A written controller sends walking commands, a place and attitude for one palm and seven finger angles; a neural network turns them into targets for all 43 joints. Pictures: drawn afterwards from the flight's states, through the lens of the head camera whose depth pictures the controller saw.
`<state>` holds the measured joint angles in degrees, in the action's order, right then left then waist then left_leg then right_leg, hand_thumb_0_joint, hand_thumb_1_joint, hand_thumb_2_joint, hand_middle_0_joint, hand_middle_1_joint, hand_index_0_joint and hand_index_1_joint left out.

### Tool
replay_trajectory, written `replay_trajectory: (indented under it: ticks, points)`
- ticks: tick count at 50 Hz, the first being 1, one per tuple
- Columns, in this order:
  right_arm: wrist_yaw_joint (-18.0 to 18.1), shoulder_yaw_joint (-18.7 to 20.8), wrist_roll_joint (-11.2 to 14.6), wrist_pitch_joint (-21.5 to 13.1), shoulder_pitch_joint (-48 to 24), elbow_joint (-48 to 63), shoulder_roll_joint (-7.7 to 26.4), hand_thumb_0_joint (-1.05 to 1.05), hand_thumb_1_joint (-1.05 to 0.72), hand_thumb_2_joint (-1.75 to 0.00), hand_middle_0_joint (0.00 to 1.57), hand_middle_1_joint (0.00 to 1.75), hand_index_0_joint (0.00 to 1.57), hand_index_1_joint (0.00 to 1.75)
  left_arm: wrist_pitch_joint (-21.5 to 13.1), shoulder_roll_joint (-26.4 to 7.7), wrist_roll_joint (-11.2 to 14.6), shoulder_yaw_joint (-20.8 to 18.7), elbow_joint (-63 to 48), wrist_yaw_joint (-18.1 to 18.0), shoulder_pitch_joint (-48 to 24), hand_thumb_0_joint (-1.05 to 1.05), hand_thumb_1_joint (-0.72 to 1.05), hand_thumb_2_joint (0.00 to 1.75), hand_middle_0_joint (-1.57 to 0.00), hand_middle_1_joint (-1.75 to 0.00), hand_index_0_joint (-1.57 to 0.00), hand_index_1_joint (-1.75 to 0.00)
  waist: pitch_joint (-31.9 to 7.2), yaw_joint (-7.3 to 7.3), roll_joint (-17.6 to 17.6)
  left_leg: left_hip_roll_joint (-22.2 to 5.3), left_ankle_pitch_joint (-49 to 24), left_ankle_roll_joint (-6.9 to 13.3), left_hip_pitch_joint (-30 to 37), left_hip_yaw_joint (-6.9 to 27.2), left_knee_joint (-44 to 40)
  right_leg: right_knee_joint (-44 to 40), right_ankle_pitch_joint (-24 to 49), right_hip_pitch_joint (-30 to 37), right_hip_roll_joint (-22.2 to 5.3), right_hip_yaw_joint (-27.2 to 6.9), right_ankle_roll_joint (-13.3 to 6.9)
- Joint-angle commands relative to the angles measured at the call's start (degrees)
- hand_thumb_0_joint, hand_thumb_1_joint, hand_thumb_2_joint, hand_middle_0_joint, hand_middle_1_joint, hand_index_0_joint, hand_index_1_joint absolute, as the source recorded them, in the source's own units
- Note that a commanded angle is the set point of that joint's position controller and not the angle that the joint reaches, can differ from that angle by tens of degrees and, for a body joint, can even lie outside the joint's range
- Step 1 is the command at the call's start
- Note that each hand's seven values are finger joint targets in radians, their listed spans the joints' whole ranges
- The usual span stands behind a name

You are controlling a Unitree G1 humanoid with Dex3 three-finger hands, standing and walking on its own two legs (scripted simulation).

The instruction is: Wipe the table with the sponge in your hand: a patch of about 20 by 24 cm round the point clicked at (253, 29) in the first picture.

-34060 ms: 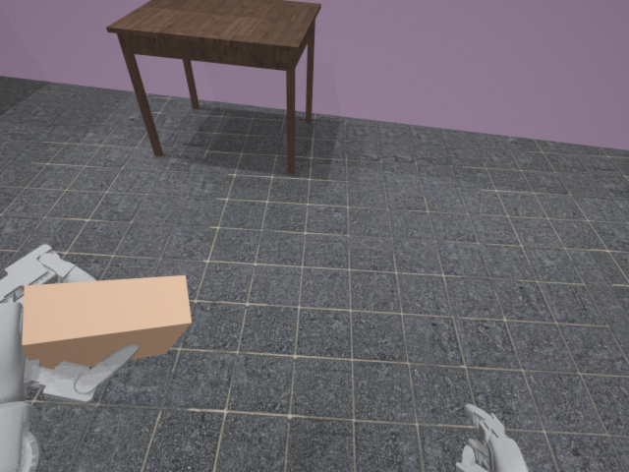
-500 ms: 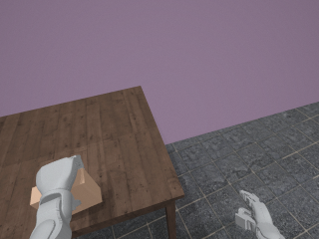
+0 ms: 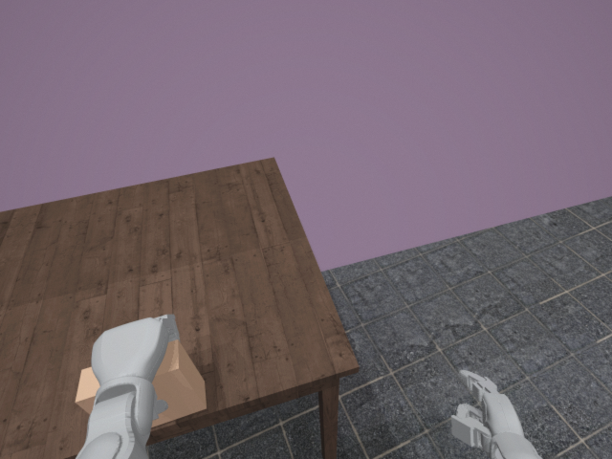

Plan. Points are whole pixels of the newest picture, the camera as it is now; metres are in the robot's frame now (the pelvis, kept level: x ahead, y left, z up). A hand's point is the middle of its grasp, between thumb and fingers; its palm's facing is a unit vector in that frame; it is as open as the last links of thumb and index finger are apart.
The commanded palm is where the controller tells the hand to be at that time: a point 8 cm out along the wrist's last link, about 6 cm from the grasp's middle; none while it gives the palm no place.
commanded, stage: lower the sponge onto the table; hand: left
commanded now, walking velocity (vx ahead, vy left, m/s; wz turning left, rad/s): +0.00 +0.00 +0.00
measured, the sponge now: (153, 396) +0.20 +0.26 -0.06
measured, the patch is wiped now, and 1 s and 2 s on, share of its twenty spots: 0.00 0.20 0.35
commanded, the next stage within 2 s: wipe forward along the first lane in 0.24 s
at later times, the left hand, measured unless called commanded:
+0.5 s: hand (154, 359) +0.24 +0.26 -0.01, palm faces -0.10 -0.07 -0.99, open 9.1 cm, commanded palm +0.22 +0.26 +0.04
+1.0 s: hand (155, 327) +0.29 +0.28 -0.01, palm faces -0.13 -0.04 -0.99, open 9.1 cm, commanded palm +0.27 +0.29 +0.02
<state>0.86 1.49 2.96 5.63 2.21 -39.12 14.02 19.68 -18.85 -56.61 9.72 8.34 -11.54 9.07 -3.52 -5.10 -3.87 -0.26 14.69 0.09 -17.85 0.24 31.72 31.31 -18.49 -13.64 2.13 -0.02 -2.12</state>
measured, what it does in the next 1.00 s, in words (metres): stands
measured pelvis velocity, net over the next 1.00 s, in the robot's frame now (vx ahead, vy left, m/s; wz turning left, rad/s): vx -0.01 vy -0.01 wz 0.01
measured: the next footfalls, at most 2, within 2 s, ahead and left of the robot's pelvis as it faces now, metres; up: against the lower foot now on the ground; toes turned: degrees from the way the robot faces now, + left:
none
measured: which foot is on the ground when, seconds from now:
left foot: down 0.00-1.00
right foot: down 0.00-1.00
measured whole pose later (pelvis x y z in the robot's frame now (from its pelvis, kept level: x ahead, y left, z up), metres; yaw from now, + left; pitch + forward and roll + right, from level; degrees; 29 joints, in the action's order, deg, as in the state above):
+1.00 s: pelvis -0.01 -0.01 -0.01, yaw +0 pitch +7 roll +0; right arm 2.8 3.2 3.9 7.0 7.8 -41.7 16.3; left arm 11.8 -22.5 -57.4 3.1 31.4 -13.4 -9.7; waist -6.5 -2.7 -3.9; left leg -1.2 16.4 -0.4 -29.3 1.4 38.2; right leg 38.1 -20.5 -25.1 3.2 1.1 -3.1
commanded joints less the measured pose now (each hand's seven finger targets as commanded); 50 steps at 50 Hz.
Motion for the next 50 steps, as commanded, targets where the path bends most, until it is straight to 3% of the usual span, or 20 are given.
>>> replay_trajectory:
  ticks: [1,2,5,7,8,10,12,15,18,24,27,28,32,34,37,38,41,43,47,50]
  points:
    - [0.6,2.3,-0.4,-3.8,-11.2,9.8,6.2,0.0,-0.9,-0.9,0.2,0.3,0.2,0.3,-3.2,-9.8,-2.6,-5.7,-13.5,-3.8,-12.8,0.0,0.1,1.3,-1.2,-1.6,-1.2,-1.6,-10.7,-0.28,-1.0,1.0,-12.0,2.8,9.1,2.6,-1.6,-4.8,14.3,-2.8,-0.3,-3.1,-2.4]
    - [0.6,2.4,-0.5,-3.6,-10.6,9.4,6.5,0.0,-0.9,-0.9,0.2,0.3,0.2,0.3,-3.2,-10.9,-2.6,-7.1,-12.8,-4.2,-13.1,0.0,0.1,1.3,-1.2,-1.6,-1.2,-1.6,-9.9,-0.28,-0.2,0.9,-11.1,2.6,8.8,3.2,-2.0,-5.2,12.8,-3.2,0.0,-3.7,-2.6]
    - [0.7,2.3,-0.1,-3.8,-11.1,9.0,6.3,0.0,-0.9,-0.9,0.2,0.3,0.2,0.3,-2.8,-7.8,-2.1,-4.9,-9.3,-4.9,-14.0,0.0,0.1,1.3,-1.2,-1.6,-1.2,-1.6,-7.6,0.29,2.3,0.7,-8.6,2.6,7.4,2.7,-2.1,-5.4,10.5,-5.3,-0.1,-2.8,-2.3]
    - [0.7,2.3,-0.1,-3.4,-11.4,8.7,6.8,0.0,-0.9,-0.9,0.2,0.3,0.2,0.3,-1.8,-9.5,-2.1,-6.6,-7.2,-5.1,-12.9,0.0,0.1,1.3,-1.2,-1.6,-1.2,-1.6,-7.6,-0.42,3.3,1.0,-7.8,2.3,6.6,3.2,-2.6,-5.9,9.4,-4.6,0.0,-3.7,-2.4]
    - [0.7,2.2,0.2,-3.3,-11.5,9.0,6.4,0.0,-0.9,-0.9,0.2,0.3,0.2,0.3,-1.7,-7.3,-1.9,-4.5,-7.8,-5.1,-14.6,0.0,0.1,1.3,-1.2,-1.6,-1.2,-1.6,-8.1,0.16,2.6,0.9,-7.3,2.5,6.5,2.6,-2.6,-5.3,9.1,-4.6,-0.3,-2.8,-2.2]
    - [0.9,2.2,0.3,-3.4,-11.5,8.9,6.6,0.0,-0.9,-0.9,0.2,0.3,0.2,0.3,-1.3,-7.8,-1.9,-4.9,-6.0,-5.1,-14.3,0.0,0.1,1.3,-1.2,-1.6,-1.2,-1.6,-8.0,-0.07,3.2,1.1,-6.9,2.6,6.0,2.3,-2.4,-5.6,8.8,-4.5,-0.4,-2.9,-2.1]
    - [1.1,2.1,0.1,-3.0,-11.5,8.3,7.1,0.0,-0.9,-0.9,0.2,0.3,0.2,0.3,-1.0,-11.4,-2.1,-7.9,-4.5,-5.2,-15.2,0.0,0.1,1.3,-1.2,-1.6,-1.2,-1.6,-8.3,-0.44,3.4,1.5,-6.5,2.5,5.6,2.4,-2.6,-6.2,8.7,-3.6,-0.3,-4.2,-2.2]
    - [1.2,2.0,0.4,-3.0,-11.3,8.5,6.7,0.0,-0.9,-0.9,0.2,0.3,0.2,0.3,-1.1,-8.4,-1.8,-5.4,-2.9,-4.7,-15.3,0.0,0.1,1.3,-1.2,-1.6,-1.2,-1.6,-7.6,0.27,4.3,1.7,-6.1,2.7,4.9,1.8,-2.1,-6.0,9.3,-4.2,-0.5,-3.2,-1.8]
    - [1.3,2.0,0.5,-2.8,-10.6,8.2,6.8,0.0,-0.9,-0.9,0.2,0.3,0.2,0.3,-1.4,-8.7,-2.0,-5.2,-2.0,-4.4,-18.1,0.0,0.1,1.3,-1.2,-1.6,-1.2,-1.6,-7.6,0.8,2.8,1.6,-5.3,2.7,4.8,1.8,-2.0,-5.7,7.9,-5.1,-0.4,-3.2,-2.0]
    - [2.1,2.1,0.5,-2.8,-9.0,7.2,7.2,0.0,-0.9,-0.9,0.2,0.3,0.2,0.3,-2.6,-10.7,-2.1,-6.7,3.0,-4.5,-23.9,0.0,0.1,1.3,-1.2,-1.6,-1.2,-1.6,-7.9,1.72,5.5,1.9,-3.3,2.9,2.7,1.4,-1.0,-5.5,6.9,-6.5,-0.6,-3.3,-1.5]
    - [2.5,2.2,0.6,-2.5,-8.0,6.4,7.8,0.0,-0.9,-0.9,0.2,0.3,0.2,0.3,-2.8,-13.3,-2.1,-9.3,7.2,-4.4,-25.1,0.0,0.1,1.3,-1.2,-1.6,-1.2,-1.6,-7.6,1.66,6.6,2.0,-2.9,2.7,1.2,1.2,-0.8,-5.6,7.1,-6.7,-0.5,-4.3,-1.5]
    - [2.6,2.3,0.7,-2.5,-7.5,6.7,7.5,0.0,-0.9,-0.9,0.2,0.3,0.2,0.3,-3.2,-10.9,-2.0,-7.0,7.3,-4.3,-26.2,0.0,0.1,1.3,-1.2,-1.6,-1.2,-1.6,-8.5,2.37,6.6,1.9,-3.0,2.9,0.9,0.6,-0.3,-4.9,8.0,-6.5,-0.8,-3.4,-1.1]
    - [2.7,2.3,0.8,-2.1,-6.2,5.9,8.3,0.0,-0.9,-0.9,0.2,0.3,0.2,0.3,-3.4,-14.2,-2.0,-9.7,12.6,-3.7,-27.0,0.0,0.1,1.3,-1.2,-1.6,-1.2,-1.6,-9.0,2.21,7.2,2.2,-3.3,2.8,-1.1,0.6,0.5,-4.7,9.7,-6.5,-0.7,-4.6,-1.2]
    - [2.7,2.4,1.0,-1.9,-5.2,6.0,8.3,0.0,-0.9,-0.9,0.2,0.3,0.2,0.3,-3.7,-13.6,-1.8,-8.8,14.4,-3.3,-28.1,0.0,0.1,1.3,-1.2,-1.6,-1.2,-1.6,-9.1,2.76,7.6,2.1,-3.5,2.9,-2.1,0.3,1.2,-3.9,11.1,-6.8,-1.0,-3.6,-0.9]
    - [2.6,2.7,0.9,-1.6,-4.5,6.2,8.5,0.0,-0.9,-0.9,0.2,0.3,0.2,0.3,-4.4,-14.0,-2.2,-9.4,15.0,-3.2,-28.5,0.0,0.1,1.3,-1.2,-1.6,-1.2,-1.6,-11.3,2.48,5.7,2.1,-5.2,2.8,-2.4,0.4,1.9,-3.0,13.3,-6.5,-0.9,-4.1,-1.2]
    - [2.5,2.8,0.8,-1.7,-3.4,6.4,8.4,0.0,-0.9,-0.9,0.2,0.3,0.2,0.3,-4.9,-12.0,-1.9,-7.5,15.2,-3.1,-28.9,0.0,0.1,1.3,-1.2,-1.6,-1.2,-1.6,-11.9,3.29,6.1,2.0,-5.7,3.1,-2.5,0.0,2.5,-2.3,15.2,-6.3,-1.0,-3.3,-0.9]
    - [2.3,3.2,0.8,-1.4,-2.6,6.1,8.8,0.0,-0.9,-0.9,0.2,0.3,0.2,0.3,-5.7,-13.8,-2.0,-10.0,17.1,-3.4,-26.7,0.0,0.1,1.3,-1.2,-1.6,-1.2,-1.6,-12.8,2.95,8.6,2.0,-7.2,3.1,-4.1,-0.2,3.8,-1.6,19.5,-5.6,-1.1,-4.0,-0.8]
    - [2.2,3.3,0.8,-1.3,-1.9,6.3,8.8,0.0,-0.9,-0.9,0.2,0.3,0.2,0.3,-6.2,-12.7,-1.7,-9.1,17.4,-3.6,-27.4,0.0,0.1,1.3,-1.2,-1.6,-1.2,-1.6,-12.4,3.54,8.7,1.8,-6.8,3.1,-4.9,-0.2,3.9,-1.1,19.0,-6.3,-1.1,-3.5,-0.7]
    - [2.4,3.6,0.9,-1.1,-1.1,5.6,9.3,0.0,-0.9,-0.9,0.2,0.3,0.2,0.3,-7.0,-16.7,-2.1,-12.4,19.8,-4.5,-30.7,0.0,0.1,1.3,-1.2,-1.6,-1.2,-1.6,-11.2,3.81,9.8,1.7,-4.7,3.1,-7.3,-0.2,4.4,-1.2,16.2,-8.1,-1.0,-4.1,-0.5]
    - [2.4,3.7,0.9,-1.2,0.0,5.5,9.2,0.0,-0.9,-0.9,0.2,0.3,0.2,0.3,-7.3,-15.3,-2.8,-10.8,21.7,-4.9,-31.9,0.0,0.1,1.3,-1.2,-1.6,-1.2,-1.6,-11.3,4.53,8.7,1.7,-4.4,3.2,-8.0,-0.7,5.3,-0.5,15.7,-9.5,-1.2,-3.2,-0.3]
